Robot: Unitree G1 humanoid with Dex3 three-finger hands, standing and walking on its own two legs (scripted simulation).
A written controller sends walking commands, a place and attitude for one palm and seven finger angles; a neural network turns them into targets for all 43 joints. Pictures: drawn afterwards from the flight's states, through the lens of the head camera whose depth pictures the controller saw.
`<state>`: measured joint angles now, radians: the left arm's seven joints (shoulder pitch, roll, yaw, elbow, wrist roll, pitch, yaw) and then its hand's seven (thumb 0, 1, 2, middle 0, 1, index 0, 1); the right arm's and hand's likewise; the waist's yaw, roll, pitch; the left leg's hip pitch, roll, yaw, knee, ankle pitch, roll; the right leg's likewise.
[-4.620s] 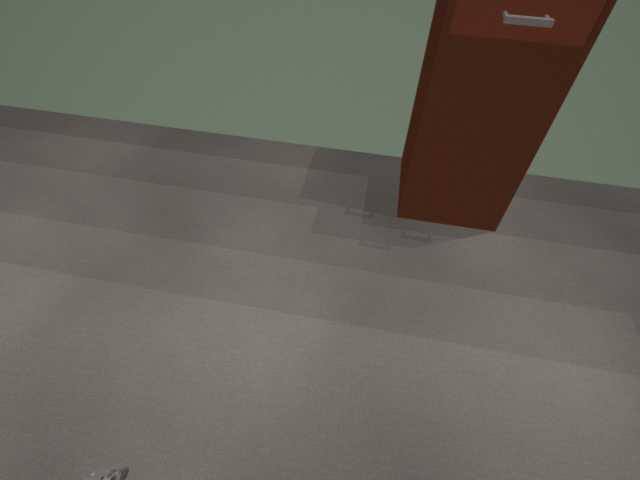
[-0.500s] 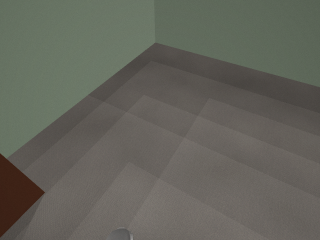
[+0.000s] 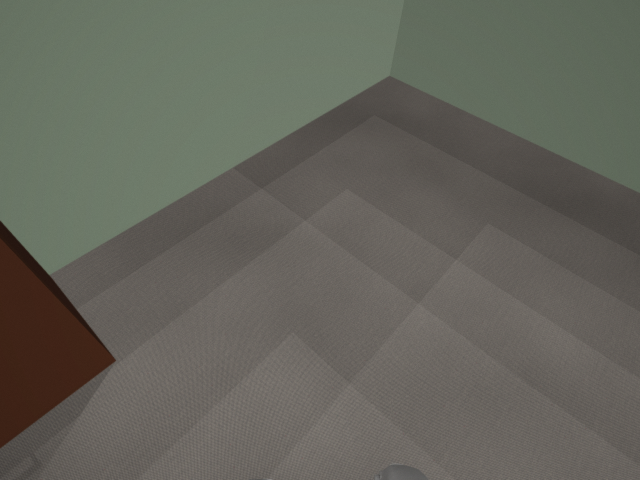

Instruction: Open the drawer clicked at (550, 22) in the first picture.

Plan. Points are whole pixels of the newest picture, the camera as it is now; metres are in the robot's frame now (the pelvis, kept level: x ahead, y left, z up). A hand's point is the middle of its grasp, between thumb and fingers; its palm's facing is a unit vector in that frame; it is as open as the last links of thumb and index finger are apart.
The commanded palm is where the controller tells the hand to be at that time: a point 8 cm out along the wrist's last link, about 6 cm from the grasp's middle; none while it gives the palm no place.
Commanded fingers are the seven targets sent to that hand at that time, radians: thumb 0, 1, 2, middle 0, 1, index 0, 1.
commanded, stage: turn to face it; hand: left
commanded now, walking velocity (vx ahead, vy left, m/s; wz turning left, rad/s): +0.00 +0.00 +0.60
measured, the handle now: out of the picture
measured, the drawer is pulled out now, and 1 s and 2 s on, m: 0.00 0.00 0.00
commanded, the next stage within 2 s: take the last steps up to it in 1.22 s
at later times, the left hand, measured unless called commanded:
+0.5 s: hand out of the picture +0.03 +0.13 -0.14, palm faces +0.33 -0.91 -0.26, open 7.3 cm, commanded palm none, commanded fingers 0.00 0.90 0.90 -0.20 -0.30 -0.20 -0.30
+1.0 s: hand out of the picture -0.03 +0.18 -0.15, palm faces +0.59 -0.76 -0.27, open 7.4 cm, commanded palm none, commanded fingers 0.00 0.90 0.90 -0.20 -0.30 -0.20 -0.30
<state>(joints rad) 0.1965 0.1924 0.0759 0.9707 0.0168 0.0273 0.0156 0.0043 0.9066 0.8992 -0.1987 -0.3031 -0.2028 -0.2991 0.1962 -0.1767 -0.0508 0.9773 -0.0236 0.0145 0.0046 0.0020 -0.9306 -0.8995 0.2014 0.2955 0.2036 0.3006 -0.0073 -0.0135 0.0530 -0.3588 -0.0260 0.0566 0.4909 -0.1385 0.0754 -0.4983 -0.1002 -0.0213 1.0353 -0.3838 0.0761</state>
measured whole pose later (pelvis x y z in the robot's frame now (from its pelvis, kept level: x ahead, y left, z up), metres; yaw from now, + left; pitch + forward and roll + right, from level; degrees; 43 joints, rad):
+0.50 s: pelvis +0.02 -0.07 +0.01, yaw +20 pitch +0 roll +2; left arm 0.21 0.17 0.03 0.89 0.02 0.01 0.02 0.00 0.91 0.90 -0.20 -0.30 -0.21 -0.30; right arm 0.20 -0.27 -0.10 0.94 -0.02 0.09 0.03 0.01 -0.91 -0.90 0.20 0.29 0.20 0.30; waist -0.02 0.01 0.08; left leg -0.49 0.05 0.03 1.03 -0.39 -0.09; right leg -0.19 -0.13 -0.22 0.50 -0.30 -0.01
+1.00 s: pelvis +0.01 -0.05 +0.00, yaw +36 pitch +0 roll +0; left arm 0.16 0.25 0.06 0.87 0.01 0.05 0.01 0.01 0.91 0.90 -0.20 -0.30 -0.20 -0.30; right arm 0.14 -0.23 -0.05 0.90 -0.03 0.04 0.02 0.01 -0.90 -0.90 0.20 0.30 0.20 0.30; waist -0.01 0.00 0.07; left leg -0.27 -0.02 -0.05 0.51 -0.24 0.00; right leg -0.40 -0.07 -0.03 0.82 -0.42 0.09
